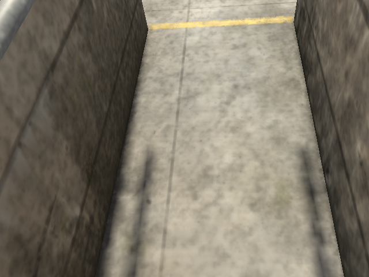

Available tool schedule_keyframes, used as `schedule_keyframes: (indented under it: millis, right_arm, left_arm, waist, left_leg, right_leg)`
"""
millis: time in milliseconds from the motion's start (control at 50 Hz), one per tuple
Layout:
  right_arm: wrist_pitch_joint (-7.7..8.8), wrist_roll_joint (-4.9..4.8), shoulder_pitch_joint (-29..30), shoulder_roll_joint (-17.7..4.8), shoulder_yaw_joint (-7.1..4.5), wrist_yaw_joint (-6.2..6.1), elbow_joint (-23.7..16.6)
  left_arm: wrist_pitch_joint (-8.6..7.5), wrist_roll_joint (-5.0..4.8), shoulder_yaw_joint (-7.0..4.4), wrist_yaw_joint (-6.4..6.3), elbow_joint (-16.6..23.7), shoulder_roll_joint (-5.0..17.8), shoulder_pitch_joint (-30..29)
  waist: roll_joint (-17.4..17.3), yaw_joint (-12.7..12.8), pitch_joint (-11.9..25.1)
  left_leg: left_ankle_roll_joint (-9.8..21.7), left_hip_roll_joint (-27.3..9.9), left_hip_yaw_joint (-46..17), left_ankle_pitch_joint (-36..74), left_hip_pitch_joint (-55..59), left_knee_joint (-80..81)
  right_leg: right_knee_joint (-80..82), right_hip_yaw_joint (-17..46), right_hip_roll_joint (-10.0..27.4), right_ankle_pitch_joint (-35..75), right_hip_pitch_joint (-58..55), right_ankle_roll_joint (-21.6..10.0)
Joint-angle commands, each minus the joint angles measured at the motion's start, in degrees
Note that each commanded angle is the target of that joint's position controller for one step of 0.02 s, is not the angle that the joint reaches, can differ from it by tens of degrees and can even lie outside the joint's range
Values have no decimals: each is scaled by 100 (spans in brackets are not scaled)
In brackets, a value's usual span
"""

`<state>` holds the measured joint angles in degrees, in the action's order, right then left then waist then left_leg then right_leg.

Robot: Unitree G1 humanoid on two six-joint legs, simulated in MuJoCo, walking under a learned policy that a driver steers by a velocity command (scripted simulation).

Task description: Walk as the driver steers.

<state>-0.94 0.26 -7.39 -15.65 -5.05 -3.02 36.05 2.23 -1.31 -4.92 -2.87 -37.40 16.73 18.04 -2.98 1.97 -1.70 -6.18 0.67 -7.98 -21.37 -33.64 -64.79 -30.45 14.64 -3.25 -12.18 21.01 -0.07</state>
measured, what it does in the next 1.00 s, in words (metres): walks ahead, turning right: left foot, then right foot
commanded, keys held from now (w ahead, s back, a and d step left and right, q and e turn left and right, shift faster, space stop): w+e+shift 0.24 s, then w+shift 0.52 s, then w+q+shift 0.24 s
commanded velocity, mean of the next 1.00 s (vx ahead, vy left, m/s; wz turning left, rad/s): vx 0.43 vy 0.02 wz -0.34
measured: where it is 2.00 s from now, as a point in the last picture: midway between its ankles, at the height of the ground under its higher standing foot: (232, 200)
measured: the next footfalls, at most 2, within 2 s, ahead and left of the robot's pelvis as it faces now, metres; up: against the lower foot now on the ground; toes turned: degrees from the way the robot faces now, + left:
left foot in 0.22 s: +0.11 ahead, +0.20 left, +0.00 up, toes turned -14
right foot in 0.64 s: +0.26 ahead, -0.06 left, +0.00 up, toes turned -20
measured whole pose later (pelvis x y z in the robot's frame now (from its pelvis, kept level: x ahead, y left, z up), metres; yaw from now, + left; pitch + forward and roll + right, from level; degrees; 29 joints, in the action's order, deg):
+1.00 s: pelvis +0.27 +0.07 -0.01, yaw -17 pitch -1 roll +0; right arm -0.9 -2.0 -14.6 -14.2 -3.8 -2.7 42.0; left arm 0.3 1.3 -4.3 -3.2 -36.5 15.8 8.5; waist -0.4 -1.6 -3.1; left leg -1.8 -1.1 -1.2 -17.7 -20.0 -40.9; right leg -30.7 -2.3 1.6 -17.4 12.1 0.6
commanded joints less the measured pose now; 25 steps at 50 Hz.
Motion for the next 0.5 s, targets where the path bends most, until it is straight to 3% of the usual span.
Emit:
schedule_keyframes:
  millis: [20,40,60,80,100,120,140,160,180,200,220,240,260,280,300,320,340,360,380,400,420,440,460,480,500]
  right_arm:
    - [-61,346,339,-143,127,215,-372]
    - [-163,150,691,-199,86,320,-419]
    - [-200,126,876,-292,92,338,-484]
    - [-172,114,951,-283,118,329,-530]
    - [11,7,726,-527,15,295,-505]
    - [190,-37,841,-386,72,234,-470]
    - [230,41,699,-455,43,278,-475]
    - [281,50,612,-519,40,256,-474]
    - [295,2,-182,-704,-8,187,-180]
    - [345,6,-1310,-938,-117,190,173]
    - [515,275,-2065,-1390,-156,195,355]
    - [644,284,-2028,-1909,-292,211,277]
    - [672,122,-1630,-1880,-371,138,337]
    - [645,148,-1055,-1497,-278,232,366]
    - [604,97,-884,-951,-105,277,470]
    - [564,225,-656,-571,29,231,413]
    - [604,163,-946,-307,145,236,593]
    - [733,122,-1305,-550,56,85,657]
    - [615,-86,-1537,-701,-152,-13,827]
    - [500,-160,-1843,-417,-75,-65,1030]
    - [583,-24,-1607,-347,120,45,827]
    - [503,-59,-1452,-335,104,57,727]
    - [604,-81,-2223,-495,-10,-184,949]
    - [686,-46,-2431,-744,-36,-175,967]
    - [763,-77,-2107,-641,13,-139,911]
  left_arm:
    - [-189,-117,-336,134,148,897,132]
    - [-216,-24,-211,255,321,742,-14]
    - [-298,-118,-236,249,305,757,-105]
    - [-373,-116,-268,226,280,850,-7]
    - [-429,-48,-255,196,416,911,124]
    - [-358,-27,-347,253,343,1067,-29]
    - [-309,63,-363,259,432,1134,-277]
    - [-406,37,-244,260,615,972,-647]
    - [-516,159,-184,415,508,737,-865]
    - [-513,231,-171,430,607,420,-1278]
    - [-629,318,8,332,674,-186,-1517]
    - [-603,122,186,323,939,-494,-1251]
    - [-535,297,144,260,548,-45,-851]
    - [-451,379,21,335,288,310,-594]
    - [-395,441,-24,386,-5,355,-224]
    - [-429,548,-26,370,5,425,-596]
    - [-406,492,-48,463,-99,276,-521]
    - [-219,448,-99,517,-412,279,-390]
    - [-334,18,-89,426,6,31,7]
    - [-420,-14,-34,473,71,-1,-203]
    - [-335,525,-2,546,-25,103,-1105]
    - [-249,465,10,494,66,106,-1425]
    - [-31,525,6,593,-343,20,-1499]
    - [-9,403,13,548,-451,-61,-968]
    - [37,294,63,492,-486,-228,-1064]
  waist:
    - [1228,-4,1352]
    - [1485,124,713]
    - [1293,70,575]
    - [1319,72,474]
    - [1606,99,149]
    - [1702,76,171]
    - [2563,19,217]
    - [2923,-114,159]
    - [2600,-538,357]
    - [2010,-1127,360]
    - [-176,-1540,448]
    - [-1595,-1057,409]
    - [-1276,-772,529]
    - [-884,-406,364]
    - [-883,-174,236]
    - [-338,-250,-183]
    - [-436,-213,-186]
    - [337,-183,-608]
    - [-1233,-114,-249]
    - [-1343,-194,-46]
    - [-406,-293,-304]
    - [-657,-312,-325]
    - [407,-683,-908]
    - [-29,-469,-338]
    - [-575,-308,-225]
  left_leg:
    - [218,96,330,336,-378,604]
    - [210,69,437,579,-591,564]
    - [248,22,340,629,-562,922]
    - [283,-8,288,659,-436,1276]
    - [284,1,332,535,1,1779]
    - [262,108,457,768,360,2350]
    - [392,192,426,745,845,2794]
    - [591,204,447,527,1671,3071]
    - [585,80,608,461,2857,3307]
    - [485,-316,574,604,4220,3650]
    - [342,-1197,-507,-627,4772,3771]
    - [82,-2749,-2936,-1698,4445,4950]
    - [198,-2934,-3908,-2719,3886,5573]
    - [284,-2377,-2651,-2167,3523,5251]
    - [545,-1739,-1552,-1666,3194,5059]
    - [740,-1531,-1053,-414,2974,5024]
    - [852,-1287,-445,192,2653,5043]
    - [530,-1766,-581,4145,2836,4289]
    - [278,-1133,366,5577,3321,4037]
    - [575,-952,747,4932,3305,4173]
    - [969,-1201,597,3551,2674,4529]
    - [1222,-1073,780,2375,2464,4795]
    - [879,-1944,-128,6690,3235,4011]
    - [733,-1832,322,7236,3546,3943]
    - [783,-1770,462,6621,3428,4009]
  right_leg:
    - [1196,1802,1101,-2822,-1339,-787]
    - [1338,2016,1226,-3122,-980,-835]
    - [1380,2135,1222,-2980,-912,-866]
    - [1384,2187,1256,-2744,-904,-898]
    - [1322,1944,1020,-1923,-637,-792]
    - [1254,1590,824,-1564,-514,-715]
    - [1384,1477,574,-1567,-475,-801]
    - [1422,1349,521,-1383,-7,-777]
    - [940,1066,288,-1612,621,-768]
    - [-164,661,-206,-1826,1849,-563]
    - [-2429,361,-837,-2119,2988,-555]
    - [-3625,414,-675,-1651,3964,-529]
    - [-4335,500,-219,-832,3664,-420]
    - [-4590,347,-114,-356,3334,-381]
    - [-4464,17,37,-124,2926,-202]
    - [-4636,-190,69,37,2906,-38]
    - [-4704,-382,62,-1,2539,21]
    - [-4948,-219,-252,-120,2719,86]
    - [-4915,-329,97,-381,2766,388]
    - [-4651,-604,118,-312,2560,462]
    - [-4298,-740,-198,-285,2345,284]
    - [-3716,-1065,-160,-259,2115,239]
    - [-3504,-844,-380,-213,2882,209]
    - [-3377,-729,-450,-270,2403,181]
    - [-3093,-681,-360,-236,2075,125]
Keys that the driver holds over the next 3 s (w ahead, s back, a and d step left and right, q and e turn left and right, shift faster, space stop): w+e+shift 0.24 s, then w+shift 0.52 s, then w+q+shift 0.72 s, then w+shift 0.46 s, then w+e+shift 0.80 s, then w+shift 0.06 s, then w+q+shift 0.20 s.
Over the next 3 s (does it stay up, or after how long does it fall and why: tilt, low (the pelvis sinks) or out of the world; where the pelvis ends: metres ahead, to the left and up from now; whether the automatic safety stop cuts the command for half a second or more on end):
stays up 1.55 -0.01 -0.02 its command is cut before an obstacle after 0.3 s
